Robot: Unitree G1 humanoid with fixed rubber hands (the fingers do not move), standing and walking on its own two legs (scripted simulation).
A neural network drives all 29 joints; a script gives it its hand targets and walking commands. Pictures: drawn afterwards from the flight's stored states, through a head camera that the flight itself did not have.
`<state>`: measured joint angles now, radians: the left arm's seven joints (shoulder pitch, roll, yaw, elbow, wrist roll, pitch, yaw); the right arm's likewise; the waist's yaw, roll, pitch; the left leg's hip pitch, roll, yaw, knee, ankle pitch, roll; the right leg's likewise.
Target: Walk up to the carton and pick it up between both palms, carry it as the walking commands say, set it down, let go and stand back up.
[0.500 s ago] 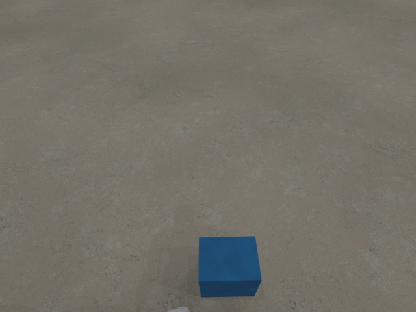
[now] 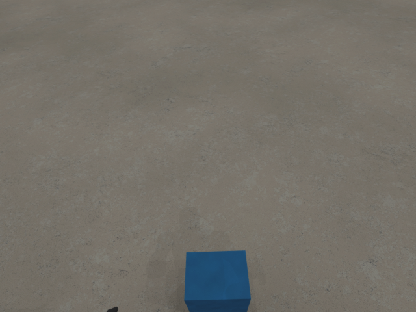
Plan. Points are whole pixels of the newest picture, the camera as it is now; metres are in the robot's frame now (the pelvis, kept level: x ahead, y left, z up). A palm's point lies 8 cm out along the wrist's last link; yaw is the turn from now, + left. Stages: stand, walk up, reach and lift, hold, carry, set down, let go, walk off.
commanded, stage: walk up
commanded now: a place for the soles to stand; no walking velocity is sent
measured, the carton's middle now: (217, 283) +0.37 +0.01 -0.64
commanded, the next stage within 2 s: none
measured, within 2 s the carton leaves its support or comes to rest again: neither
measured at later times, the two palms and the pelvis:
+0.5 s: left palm out of the picture +0.03 +0.26 -0.12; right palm out of the picture +0.04 -0.24 -0.12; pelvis -0.01 +0.01 +0.01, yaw +2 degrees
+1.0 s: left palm out of the picture +0.04 +0.31 -0.12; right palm out of the picture +0.07 -0.24 -0.11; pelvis -0.04 +0.03 +0.00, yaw +4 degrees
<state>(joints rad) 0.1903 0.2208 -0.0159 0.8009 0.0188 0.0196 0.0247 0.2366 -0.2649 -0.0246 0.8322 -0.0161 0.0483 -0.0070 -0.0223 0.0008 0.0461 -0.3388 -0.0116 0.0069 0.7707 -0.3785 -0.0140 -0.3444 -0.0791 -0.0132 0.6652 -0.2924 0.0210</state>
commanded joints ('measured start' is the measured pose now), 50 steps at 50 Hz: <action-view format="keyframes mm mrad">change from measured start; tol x16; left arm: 1 8 201 49 -56 -2 -16 4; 42 84 258 54 83 -3 -20 36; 50 -99 225 63 13 15 17 24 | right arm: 1 23 -72 -15 -40 -10 -35 0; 50 100 -87 -23 6 -15 -7 13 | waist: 1 7 -155 -124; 9 25 39 -54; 50 -27 -80 -61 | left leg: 1 70 55 -45 -136 223 22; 22 -44 95 -146 -396 -87 66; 39 28 86 -81 -181 457 37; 42 5 37 -38 -17 341 8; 46 -60 61 -59 262 -209 -8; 50 93 39 18 -193 83 -4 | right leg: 1 81 -157 169 -145 352 -143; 16 42 -58 82 -245 -98 -80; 37 138 -80 53 -214 204 -88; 40 143 -156 92 -158 532 -122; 46 20 -372 258 -277 410 -290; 50 -66 -162 58 -132 120 -124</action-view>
